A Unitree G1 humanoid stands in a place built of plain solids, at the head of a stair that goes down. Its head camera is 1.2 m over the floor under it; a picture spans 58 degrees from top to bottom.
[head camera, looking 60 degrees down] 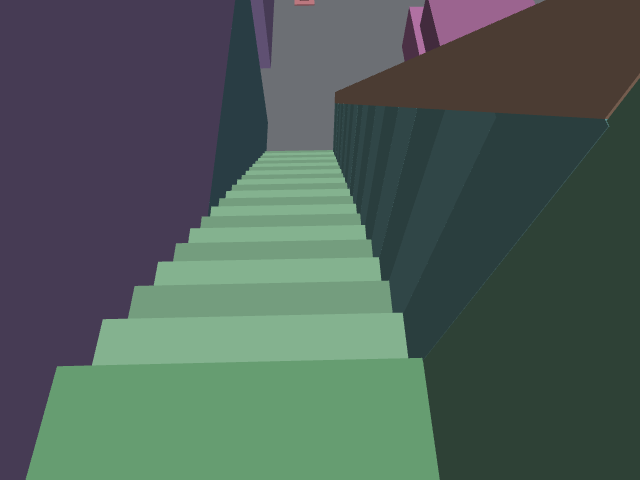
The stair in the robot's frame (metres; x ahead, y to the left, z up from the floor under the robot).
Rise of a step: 0.18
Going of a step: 0.20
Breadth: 1.00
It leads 1 degrees to the left of straight ahead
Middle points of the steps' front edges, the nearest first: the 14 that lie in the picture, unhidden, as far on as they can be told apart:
0.31 0.22 0.00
0.51 0.22 -0.18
0.71 0.23 -0.36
0.91 0.23 -0.55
1.11 0.24 -0.73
1.31 0.24 -0.91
1.51 0.25 -1.10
1.71 0.25 -1.28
1.91 0.25 -1.46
2.12 0.26 -1.65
2.32 0.26 -1.83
2.52 0.27 -2.01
2.72 0.27 -2.19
2.92 0.28 -2.38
